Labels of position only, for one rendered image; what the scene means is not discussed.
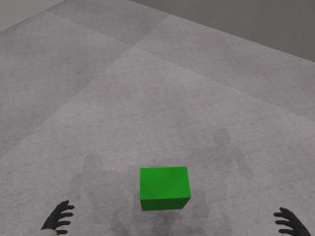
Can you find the right robot hand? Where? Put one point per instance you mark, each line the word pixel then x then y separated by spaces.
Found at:
pixel 298 228

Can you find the carton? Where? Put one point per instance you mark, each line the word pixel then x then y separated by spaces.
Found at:
pixel 164 188

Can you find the left robot hand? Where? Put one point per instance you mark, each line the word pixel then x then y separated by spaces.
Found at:
pixel 52 221

